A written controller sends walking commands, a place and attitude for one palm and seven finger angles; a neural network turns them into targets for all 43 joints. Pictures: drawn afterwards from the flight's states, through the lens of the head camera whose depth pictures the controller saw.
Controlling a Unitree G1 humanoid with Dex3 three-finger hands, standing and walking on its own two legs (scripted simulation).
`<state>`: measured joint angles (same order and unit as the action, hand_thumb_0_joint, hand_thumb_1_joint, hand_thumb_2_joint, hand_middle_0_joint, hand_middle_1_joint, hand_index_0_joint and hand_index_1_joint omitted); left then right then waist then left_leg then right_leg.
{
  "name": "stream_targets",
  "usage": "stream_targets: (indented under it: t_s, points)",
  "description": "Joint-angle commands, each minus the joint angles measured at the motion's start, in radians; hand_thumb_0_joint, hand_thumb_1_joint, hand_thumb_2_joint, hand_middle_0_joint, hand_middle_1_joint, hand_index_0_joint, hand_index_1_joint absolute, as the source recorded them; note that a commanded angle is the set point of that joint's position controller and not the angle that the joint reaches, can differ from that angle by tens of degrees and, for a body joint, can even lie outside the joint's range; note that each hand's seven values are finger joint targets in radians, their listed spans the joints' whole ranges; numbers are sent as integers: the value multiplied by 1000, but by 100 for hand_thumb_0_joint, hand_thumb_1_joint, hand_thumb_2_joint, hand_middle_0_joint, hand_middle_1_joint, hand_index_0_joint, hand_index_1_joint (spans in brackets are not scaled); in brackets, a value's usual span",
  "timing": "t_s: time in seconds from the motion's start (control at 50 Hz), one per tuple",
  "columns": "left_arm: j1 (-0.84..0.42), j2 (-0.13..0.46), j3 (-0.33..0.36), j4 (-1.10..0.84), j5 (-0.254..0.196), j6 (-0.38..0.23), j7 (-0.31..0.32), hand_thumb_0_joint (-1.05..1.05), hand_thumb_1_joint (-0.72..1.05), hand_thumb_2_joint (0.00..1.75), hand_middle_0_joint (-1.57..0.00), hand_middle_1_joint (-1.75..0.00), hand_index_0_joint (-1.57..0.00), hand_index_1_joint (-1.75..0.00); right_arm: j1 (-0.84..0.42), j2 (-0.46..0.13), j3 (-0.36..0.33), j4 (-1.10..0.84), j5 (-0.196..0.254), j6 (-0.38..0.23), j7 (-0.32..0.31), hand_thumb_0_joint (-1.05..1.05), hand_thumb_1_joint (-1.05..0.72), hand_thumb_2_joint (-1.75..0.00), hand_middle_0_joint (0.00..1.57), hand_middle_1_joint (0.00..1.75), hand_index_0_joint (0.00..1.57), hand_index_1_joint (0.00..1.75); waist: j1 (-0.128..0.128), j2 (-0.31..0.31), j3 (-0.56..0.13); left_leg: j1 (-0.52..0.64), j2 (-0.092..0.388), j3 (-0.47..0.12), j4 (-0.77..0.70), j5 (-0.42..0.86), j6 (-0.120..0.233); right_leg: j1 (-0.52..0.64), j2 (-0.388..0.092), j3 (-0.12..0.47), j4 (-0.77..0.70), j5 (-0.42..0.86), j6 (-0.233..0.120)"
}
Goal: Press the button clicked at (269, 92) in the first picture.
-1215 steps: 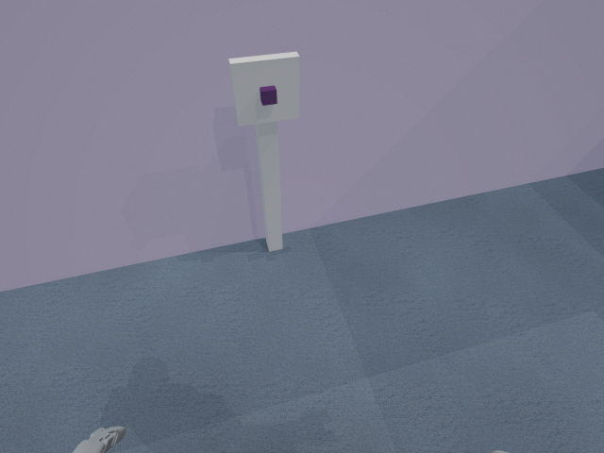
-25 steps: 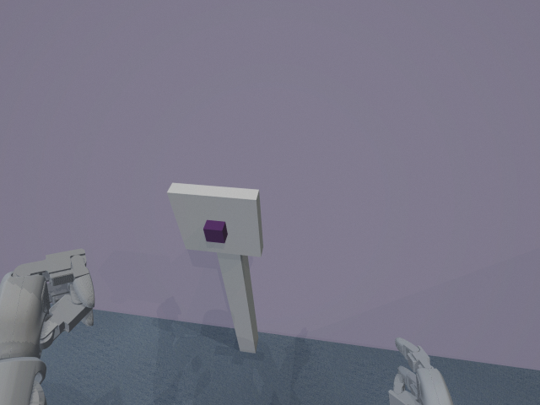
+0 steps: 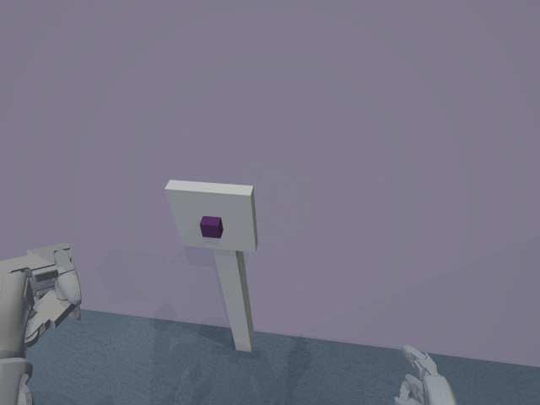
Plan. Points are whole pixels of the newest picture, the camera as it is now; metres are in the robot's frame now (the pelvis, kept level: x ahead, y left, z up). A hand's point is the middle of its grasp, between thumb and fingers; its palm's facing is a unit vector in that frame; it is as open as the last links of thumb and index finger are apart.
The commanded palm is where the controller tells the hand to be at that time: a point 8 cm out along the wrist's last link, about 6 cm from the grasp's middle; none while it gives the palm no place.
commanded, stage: step back with the hand held close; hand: left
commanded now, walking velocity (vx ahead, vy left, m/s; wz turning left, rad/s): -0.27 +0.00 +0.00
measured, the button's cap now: (212, 226) +0.48 +0.20 -0.04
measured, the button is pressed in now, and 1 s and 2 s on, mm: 0 0 0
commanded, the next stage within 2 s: stop stepping back and stand still in 1.34 s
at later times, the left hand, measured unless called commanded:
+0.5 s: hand (43, 323) +0.15 +0.27 +0.15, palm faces +0.37 -0.79 -0.49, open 3.1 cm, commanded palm +0.09 +0.30 +0.17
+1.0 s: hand (4, 387) +0.08 +0.26 +0.16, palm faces +0.40 -0.82 -0.42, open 3.1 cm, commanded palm +0.01 +0.31 +0.17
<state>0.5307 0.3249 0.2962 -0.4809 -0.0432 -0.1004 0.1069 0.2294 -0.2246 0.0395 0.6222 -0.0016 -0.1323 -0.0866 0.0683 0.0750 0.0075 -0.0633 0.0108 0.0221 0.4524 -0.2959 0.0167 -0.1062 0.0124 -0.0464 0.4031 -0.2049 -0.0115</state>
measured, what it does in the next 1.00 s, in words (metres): shifts its weight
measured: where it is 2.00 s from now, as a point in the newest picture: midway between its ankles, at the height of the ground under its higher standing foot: outside the picture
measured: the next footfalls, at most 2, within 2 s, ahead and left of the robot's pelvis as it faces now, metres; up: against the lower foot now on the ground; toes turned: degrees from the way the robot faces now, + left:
right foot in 1.34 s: -0.27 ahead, -0.13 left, +0.00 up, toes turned -4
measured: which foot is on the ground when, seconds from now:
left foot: down 0.00-1.00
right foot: down 0.00-1.00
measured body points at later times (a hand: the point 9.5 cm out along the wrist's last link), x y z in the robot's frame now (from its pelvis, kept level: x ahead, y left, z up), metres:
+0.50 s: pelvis -0.05 +0.02 -0.01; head -0.04 +0.02 +0.44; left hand +0.12 +0.31 +0.18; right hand +0.13 -0.22 -0.08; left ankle -0.02 +0.11 -0.74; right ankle +0.02 -0.11 -0.74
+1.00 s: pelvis -0.11 +0.02 -0.02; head -0.10 +0.05 +0.43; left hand +0.06 +0.30 +0.18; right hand +0.06 -0.22 -0.09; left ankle -0.03 +0.11 -0.74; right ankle +0.00 -0.11 -0.74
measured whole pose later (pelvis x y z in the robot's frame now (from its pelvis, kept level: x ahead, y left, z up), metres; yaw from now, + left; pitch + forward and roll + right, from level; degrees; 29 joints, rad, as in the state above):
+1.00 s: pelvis -0.11 +0.02 -0.02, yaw +2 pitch +0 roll -1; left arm 0.57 0.39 0.38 -0.62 0.00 -0.28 0.16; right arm 0.21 -0.22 0.00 0.59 -0.01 -0.05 -0.06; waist -0.03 -0.04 0.03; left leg -0.47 -0.03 0.02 0.70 -0.31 0.04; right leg -0.45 0.02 0.03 0.58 -0.14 0.01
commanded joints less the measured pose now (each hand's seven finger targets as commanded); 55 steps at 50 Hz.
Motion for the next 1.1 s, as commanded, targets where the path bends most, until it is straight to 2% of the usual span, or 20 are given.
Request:
stream_targets:
  t_s: [0.0,0.08,0.18,0.24,0.32,0.54,0.6,0.66,0.7,0.74,0.78,0.86,0.9,0.94,0.96,0.98,1.0,1.02,1.04,1.08]
  points:
    - [-80,164,151,-96,4,-93,22,0,90,90,-130,-150,-130,-150,-134,-104,-56,-164,-8,0,-2,0,-90,-90,20,30,20,30,-65,-117,113,-130,16,-51,-33,34,26,-196,-105,202,-221,-79,-22]
    - [13,146,119,-183,10,-124,21,0,90,90,-130,-150,-130,-150,-140,-118,-64,-181,-13,25,9,0,-90,-90,20,30,20,30,-63,-33,-53,-123,28,-41,-57,130,24,-106,-110,144,-138,46,-17]
    - [101,235,214,-292,4,-141,43,0,90,90,-130,-150,-130,-150,-148,-119,-82,-220,-5,47,5,0,-90,-90,20,30,20,30,-51,-26,-239,-157,51,-63,-54,350,18,51,-80,90,30,338,-2]
    - [128,229,219,-302,0,-143,45,0,90,90,-130,-150,-130,-150,-145,-112,-89,-239,0,58,1,0,-90,-90,20,30,20,30,-55,-32,-234,-190,58,-61,-30,420,12,50,-78,90,81,440,0]
    - [135,206,213,-250,-1,-140,45,0,90,90,-130,-150,-130,-150,-142,-116,-96,-233,-1,67,-5,0,-90,-90,20,30,20,30,-62,-37,-163,-243,76,-74,-50,389,15,-1,-69,92,106,394,6]
    - [33,172,168,-290,57,-152,76,0,90,90,-130,-150,-130,-150,-109,-131,-97,-243,-26,52,-15,0,-90,-90,20,30,20,30,-86,-78,-36,-531,72,-128,-77,-288,73,-66,-73,175,52,-80,-8]
    - [11,178,175,-350,71,-163,89,0,90,90,-130,-150,-130,-150,-99,-129,-95,-239,-37,43,-21,0,-90,-90,20,30,20,30,-91,-26,-61,-537,92,-158,-95,-310,78,-76,-51,148,101,-106,-7]
    - [26,175,192,-361,78,-174,101,0,90,90,-130,-150,-130,-150,-96,-126,-93,-237,-41,17,-29,0,-90,-90,20,30,20,30,-85,75,-78,-678,161,-223,-183,-366,106,62,9,90,285,2,13]
    - [36,180,200,-375,77,-182,102,0,90,90,-130,-150,-130,-150,-94,-118,-92,-233,-41,4,-29,0,-90,-90,20,30,20,30,-83,75,-90,-707,166,-226,-162,-326,108,100,18,95,315,61,14]
    - [39,198,217,-350,66,-195,87,0,90,90,-130,-150,-130,-150,-96,-122,-92,-234,-23,-5,-17,0,-90,-90,20,30,20,30,-81,42,-75,-714,135,-195,-97,-324,102,87,-11,165,282,117,1]
    - [27,200,209,-337,53,-203,73,0,90,90,-130,-150,-130,-150,-86,-120,-94,-219,-20,-1,-9,0,-90,-90,20,30,20,30,-91,-61,-71,-609,72,-144,5,-245,67,-31,-68,256,163,159,-28]
    - [10,217,197,-303,35,-213,71,0,90,90,-130,-150,-130,-150,-83,-114,-96,-189,-14,11,12,0,-90,-90,20,30,20,30,-89,-190,-56,-386,0,-85,232,-191,19,-322,-203,390,-78,-184,-95]
    - [20,223,192,-301,29,-217,79,0,90,90,-130,-150,-130,-150,-86,-100,-91,-175,-13,25,19,0,-90,-90,20,30,20,30,-94,-211,-74,-266,-9,-73,281,-128,8,-423,-234,351,-117,-219,-109]
    - [46,240,215,-305,25,-221,83,0,90,90,-130,-150,-130,-150,-98,-101,-90,-179,-12,36,14,0,-90,-90,20,30,20,30,-95,-193,-83,-254,13,-98,170,-138,23,-429,-172,259,-62,-223,-68]
    - [64,241,221,-313,23,-226,84,0,90,90,-130,-150,-130,-150,-106,-109,-93,-187,-9,37,10,0,-90,-90,20,30,20,30,-95,-133,-77,-299,47,-145,80,-181,42,-403,-121,223,-2,-226,-43]
    - [78,245,233,-314,25,-228,86,0,90,90,-130,-150,-130,-150,-117,-120,-93,-194,-11,34,4,0,-90,-90,20,30,20,30,-96,-10,-67,-408,121,-238,-70,-247,74,-325,-48,170,127,-210,-15]
    - [94,229,246,-336,40,-233,88,0,90,90,-130,-150,-130,-150,-134,-130,-93,-206,-18,21,-1,0,-90,-90,20,30,20,30,-88,155,-95,-612,258,-384,-249,-376,132,-116,53,88,392,-122,22]
    - [61,222,241,-367,51,-232,90,0,90,90,-130,-150,-130,-150,-135,-117,-94,-202,-36,4,-6,0,-90,-90,20,30,20,30,-91,207,-105,-707,340,-469,-334,-397,173,-45,103,87,620,-168,31]
    - [29,241,255,-398,53,-231,97,0,90,90,-130,-150,-130,-150,-112,-108,-101,-182,-48,-9,-9,0,-90,-90,20,30,20,30,-100,152,-115,-683,366,-459,-333,-325,187,-86,100,127,745,-225,27]
    - [42,246,256,-410,39,-229,94,0,90,90,-130,-150,-130,-150,-114,-111,-112,-177,-34,-22,-1,0,-90,-90,20,30,20,30,-84,78,-154,-564,341,-351,-229,-217,174,-136,85,139,706,-257,26]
